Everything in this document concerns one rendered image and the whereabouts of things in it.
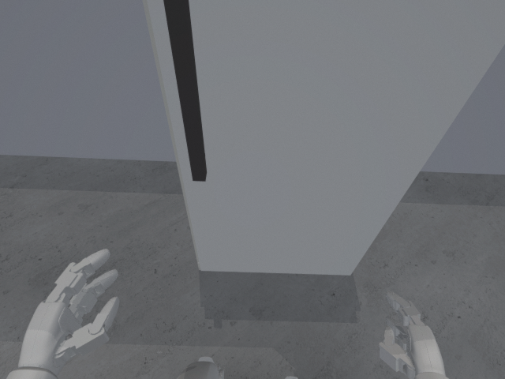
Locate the right robot hand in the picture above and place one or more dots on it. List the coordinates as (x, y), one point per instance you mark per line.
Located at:
(417, 350)

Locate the handle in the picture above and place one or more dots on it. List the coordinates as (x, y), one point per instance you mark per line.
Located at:
(181, 41)

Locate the left robot shin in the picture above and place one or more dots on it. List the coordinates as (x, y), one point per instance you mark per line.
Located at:
(206, 359)

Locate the left robot thigh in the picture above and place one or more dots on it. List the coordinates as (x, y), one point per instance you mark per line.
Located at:
(202, 370)

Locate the left robot hand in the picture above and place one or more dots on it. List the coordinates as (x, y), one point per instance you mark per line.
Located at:
(44, 343)

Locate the fridge door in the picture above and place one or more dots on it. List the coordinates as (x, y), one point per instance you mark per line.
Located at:
(317, 115)

